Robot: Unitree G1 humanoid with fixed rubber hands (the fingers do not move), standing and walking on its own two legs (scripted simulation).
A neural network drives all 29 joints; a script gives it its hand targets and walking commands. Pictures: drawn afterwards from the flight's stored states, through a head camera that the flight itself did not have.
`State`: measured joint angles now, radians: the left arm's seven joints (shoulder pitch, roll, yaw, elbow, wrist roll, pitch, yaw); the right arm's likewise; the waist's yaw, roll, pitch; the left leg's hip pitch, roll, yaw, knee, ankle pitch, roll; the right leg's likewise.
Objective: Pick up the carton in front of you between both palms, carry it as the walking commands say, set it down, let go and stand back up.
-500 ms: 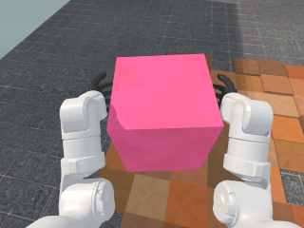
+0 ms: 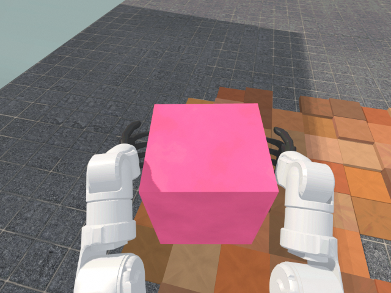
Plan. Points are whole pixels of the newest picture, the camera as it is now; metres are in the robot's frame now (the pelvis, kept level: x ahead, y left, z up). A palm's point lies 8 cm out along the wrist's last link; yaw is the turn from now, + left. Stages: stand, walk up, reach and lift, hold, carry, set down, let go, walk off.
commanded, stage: carry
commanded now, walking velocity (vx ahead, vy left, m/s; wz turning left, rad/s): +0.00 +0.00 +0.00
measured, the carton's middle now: (205, 178) +0.34 +0.01 +0.05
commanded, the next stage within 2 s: none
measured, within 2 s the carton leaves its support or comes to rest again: neither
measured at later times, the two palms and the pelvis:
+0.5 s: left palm (123, 165) +0.31 +0.16 +0.13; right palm (287, 171) +0.31 -0.14 +0.13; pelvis -0.02 +0.00 +0.00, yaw +1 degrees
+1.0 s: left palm (124, 167) +0.30 +0.16 +0.13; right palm (288, 173) +0.30 -0.14 +0.13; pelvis -0.03 +0.00 +0.00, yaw +1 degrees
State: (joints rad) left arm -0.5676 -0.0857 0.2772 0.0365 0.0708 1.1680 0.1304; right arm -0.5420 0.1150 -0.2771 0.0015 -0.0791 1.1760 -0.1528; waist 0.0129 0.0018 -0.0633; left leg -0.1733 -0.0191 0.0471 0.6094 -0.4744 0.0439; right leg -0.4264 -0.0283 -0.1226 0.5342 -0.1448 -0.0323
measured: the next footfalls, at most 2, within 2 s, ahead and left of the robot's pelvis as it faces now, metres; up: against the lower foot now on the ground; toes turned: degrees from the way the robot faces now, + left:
none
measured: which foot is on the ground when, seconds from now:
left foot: down 0.00-1.00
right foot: down 0.00-1.00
